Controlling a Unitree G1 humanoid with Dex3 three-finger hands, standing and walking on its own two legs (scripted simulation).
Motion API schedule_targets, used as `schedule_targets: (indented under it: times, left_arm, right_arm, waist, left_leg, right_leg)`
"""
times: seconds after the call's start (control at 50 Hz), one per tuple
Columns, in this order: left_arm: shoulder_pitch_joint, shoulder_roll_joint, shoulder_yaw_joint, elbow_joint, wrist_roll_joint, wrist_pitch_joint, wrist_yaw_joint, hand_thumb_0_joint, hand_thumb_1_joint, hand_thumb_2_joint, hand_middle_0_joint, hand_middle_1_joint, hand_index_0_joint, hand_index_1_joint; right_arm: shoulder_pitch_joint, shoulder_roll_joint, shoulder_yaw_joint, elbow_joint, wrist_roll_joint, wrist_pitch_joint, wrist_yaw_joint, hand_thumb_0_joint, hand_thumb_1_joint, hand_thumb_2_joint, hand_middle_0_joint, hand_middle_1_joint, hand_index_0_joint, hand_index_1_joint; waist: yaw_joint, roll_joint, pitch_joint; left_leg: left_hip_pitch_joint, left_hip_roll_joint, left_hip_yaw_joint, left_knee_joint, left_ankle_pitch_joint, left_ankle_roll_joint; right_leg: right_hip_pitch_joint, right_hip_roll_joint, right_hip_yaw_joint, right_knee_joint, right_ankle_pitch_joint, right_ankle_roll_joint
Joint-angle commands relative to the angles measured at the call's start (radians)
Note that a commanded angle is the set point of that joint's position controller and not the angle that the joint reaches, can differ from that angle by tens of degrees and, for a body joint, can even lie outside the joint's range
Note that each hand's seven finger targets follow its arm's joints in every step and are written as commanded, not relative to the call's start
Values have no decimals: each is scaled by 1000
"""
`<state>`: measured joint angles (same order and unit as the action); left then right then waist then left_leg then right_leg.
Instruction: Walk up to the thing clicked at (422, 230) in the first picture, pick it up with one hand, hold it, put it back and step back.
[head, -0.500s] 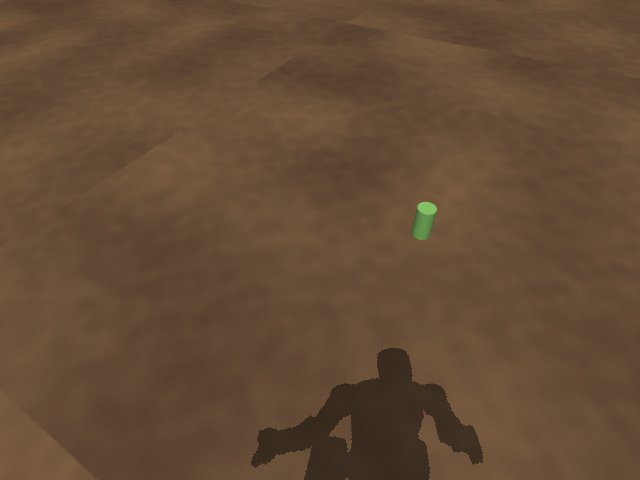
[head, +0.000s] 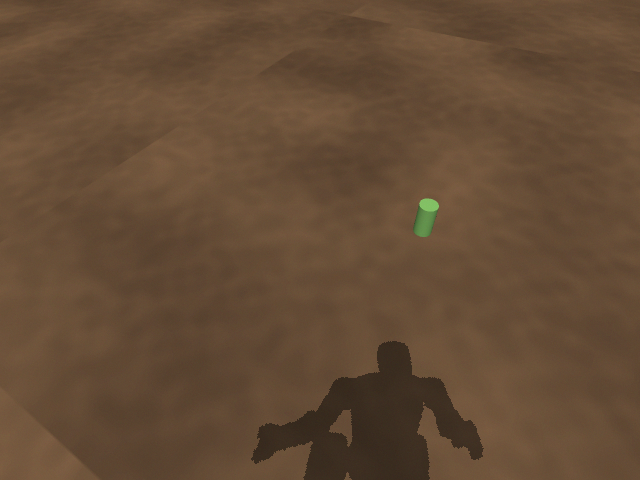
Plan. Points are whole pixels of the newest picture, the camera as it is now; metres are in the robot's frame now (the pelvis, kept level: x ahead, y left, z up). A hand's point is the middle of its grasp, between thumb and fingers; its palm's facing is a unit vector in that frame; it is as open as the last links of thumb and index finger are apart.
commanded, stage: stand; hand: left
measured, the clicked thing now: (425, 218) +1.24 -0.41 -0.71
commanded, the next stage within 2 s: walk up in 0.62 s
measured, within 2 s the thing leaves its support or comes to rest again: neither
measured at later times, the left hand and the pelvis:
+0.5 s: hand out of the picture +0.08 +0.25 -0.16, palm faces -0.01 -0.94 -0.33, open 7.4 cm; pelvis +0.00 +0.00 +0.00, yaw +0 degrees
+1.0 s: hand (204, 459) +0.20 +0.19 -0.15, palm faces -0.19 -0.88 -0.43, open 7.4 cm; pelvis +0.07 -0.09 -0.04, yaw -12 degrees
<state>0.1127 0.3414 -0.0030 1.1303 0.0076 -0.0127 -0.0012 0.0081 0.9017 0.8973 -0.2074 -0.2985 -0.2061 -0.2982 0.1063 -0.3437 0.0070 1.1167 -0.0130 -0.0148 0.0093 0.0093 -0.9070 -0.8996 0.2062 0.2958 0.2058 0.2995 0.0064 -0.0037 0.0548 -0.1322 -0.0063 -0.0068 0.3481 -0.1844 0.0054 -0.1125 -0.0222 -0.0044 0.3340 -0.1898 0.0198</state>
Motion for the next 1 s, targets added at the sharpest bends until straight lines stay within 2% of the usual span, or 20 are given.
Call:
schedule_targets:
  times: [0.0,0.06,0.32,0.36,0.42,0.58,0.6,0.62,0.64,0.66,0.68,0.72,0.76,0.8,0.84,0.88,0.92,0.94,0.96,0.98]
  left_arm:
    - [-28,214,38,-63,2,-18,10,0,900,900,-200,-300,-200,-300]
    - [-35,213,38,-65,1,-18,11,0,900,900,-200,-300,-200,-300]
    - [-37,209,39,-65,3,-17,13,0,900,900,-200,-300,-200,-300]
    - [-33,210,38,-67,1,-19,12,0,900,900,-200,-300,-200,-300]
    - [-30,210,39,-66,3,-17,12,0,900,900,-200,-300,-200,-300]
    - [-32,215,39,-69,4,-17,11,0,900,900,-200,-300,-200,-300]
    - [8,309,114,-173,29,-10,-30,0,900,900,-200,-300,-200,-300]
    - [-70,268,106,-189,34,1,-47,0,900,900,-200,-300,-200,-300]
    - [-117,255,107,-220,42,10,-58,0,900,900,-200,-300,-200,-300]
    - [-126,271,112,-239,50,10,-65,0,900,900,-200,-300,-200,-300]
    - [-100,274,116,-248,43,6,-72,0,900,900,-200,-300,-200,-300]
    - [-41,274,123,-244,32,4,-91,0,900,900,-200,-300,-200,-300]
    - [33,263,130,-244,24,7,-114,0,900,900,-200,-300,-200,-300]
    - [35,252,131,-252,25,6,-127,0,900,900,-200,-300,-200,-300]
    - [18,254,135,-261,25,3,-133,0,900,900,-200,-300,-200,-300]
    - [71,258,140,-248,24,-1,-129,0,900,900,-200,-300,-200,-300]
    - [186,270,150,-211,28,-5,-118,0,900,900,-200,-300,-200,-300]
    - [278,306,168,-186,31,-14,-105,0,900,900,-200,-300,-200,-300]
    - [396,371,192,-162,33,-26,-85,0,900,900,-200,-300,-200,-300]
    - [428,435,207,-187,32,-32,-67,0,900,900,-200,-300,-200,-300]
  right_arm:
    - [-37,-215,-43,-60,6,-21,-19,0,-900,-900,200,300,200,300]
    - [-29,-211,-42,-60,5,-21,-21,0,-900,-900,200,300,200,300]
    - [-35,-217,-42,-62,7,-19,-22,0,-900,-900,200,300,200,300]
    - [-34,-214,-41,-61,7,-19,-21,0,-900,-900,200,300,200,300]
    - [-36,-215,-42,-61,5,-19,-21,0,-900,-900,200,300,200,300]
    - [-33,-215,-43,-56,4,-19,-20,0,-900,-900,200,300,200,300]
    - [38,-343,-127,-132,-22,-47,-10,0,-900,-900,200,300,200,300]
    - [122,-373,-151,-103,-28,-55,-8,0,-900,-900,200,300,200,300]
    - [149,-404,-170,-110,-30,-62,-11,0,-900,-900,200,300,200,300]
    - [135,-400,-172,-132,-20,-66,-12,0,-900,-900,200,300,200,300]
    - [114,-390,-171,-154,-21,-71,-11,0,-900,-900,200,300,200,300]
    - [68,-364,-166,-184,-23,-82,-8,0,-900,-900,200,300,200,300]
    - [14,-347,-166,-224,-30,-83,-2,0,-900,-900,200,300,200,300]
    - [4,-341,-167,-242,-34,-86,7,0,-900,-900,200,300,200,300]
    - [-2,-349,-170,-248,-37,-85,14,0,-900,-900,200,300,200,300]
    - [-12,-353,-170,-256,-35,-78,15,0,-900,-900,200,300,200,300]
    - [-41,-348,-167,-264,-34,-66,14,0,-900,-900,200,300,200,300]
    - [-21,-315,-154,-263,-39,-58,14,0,-900,-900,200,300,200,300]
    - [20,-246,-126,-271,-39,-52,16,0,-900,-900,200,300,200,300]
    - [40,-187,-93,-306,-23,-53,27,0,-900,-900,200,300,200,300]
  waist:
    - [-1,17,-96]
    - [-5,9,-104]
    - [-6,11,-88]
    - [-4,6,-88]
    - [-1,8,-63]
    - [-4,13,-67]
    - [-47,5,-135]
    - [-101,102,-69]
    - [-120,184,-13]
    - [-113,107,17]
    - [-89,72,28]
    - [-45,76,34]
    - [-11,137,22]
    - [-8,169,32]
    - [-11,173,49]
    - [12,166,36]
    - [69,92,4]
    - [112,-42,-30]
    - [164,-280,-63]
    - [166,-439,-20]
  left_leg:
    - [32,131,-99,-57,169,22]
    - [36,132,-94,-50,203,24]
    - [41,131,-95,-51,199,25]
    - [39,132,-94,-54,202,23]
    - [17,131,-98,-67,139,22]
    - [8,132,-101,-78,129,20]
    - [202,135,-92,3,-324,87]
    - [327,240,-210,-86,-520,142]
    - [310,393,-362,-195,-591,200]
    - [219,461,-386,-221,-543,229]
    - [162,464,-377,-226,-498,228]
    - [88,410,-285,-239,-479,206]
    - [90,369,-156,-219,-385,194]
    - [27,319,-36,-183,-305,170]
    - [-63,275,41,-160,-317,143]
    - [-135,267,75,-92,-368,133]
    - [-234,248,125,58,-463,118]
    - [-297,202,150,268,-439,106]
    - [-426,100,200,584,-410,78]
    - [-584,9,146,832,-432,30]
  right_leg:
    - [21,-109,83,-40,146,-44]
    - [37,-113,82,-37,185,-42]
    - [35,-114,80,-52,189,-40]
    - [35,-115,81,-50,186,-40]
    - [25,-111,80,-61,133,-38]
    - [31,-113,83,-62,114,-41]
    - [-180,-23,89,75,-268,-72]
    - [-465,8,16,234,-323,-58]
    - [-615,-7,13,466,-295,-43]
    - [-628,-56,68,546,-280,-39]
    - [-597,-80,104,575,-251,-41]
    - [-537,-120,123,587,-202,-36]
    - [-488,-120,74,520,-175,-24]
    - [-402,-118,28,424,-121,-16]
    - [-294,-99,-21,353,-75,-18]
    - [-180,-77,-65,349,-43,-22]
    - [-22,-43,-117,320,-15,-30]
    - [92,-13,-100,300,-87,-39]
    - [216,-40,41,174,-297,-75]
    - [178,-220,443,-80,-616,-132]
